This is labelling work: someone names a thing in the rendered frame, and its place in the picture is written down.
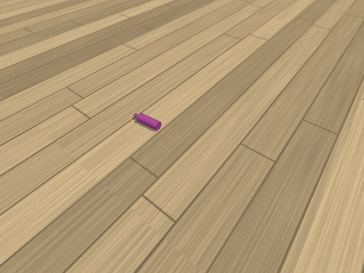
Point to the bottle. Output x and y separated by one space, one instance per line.
148 121

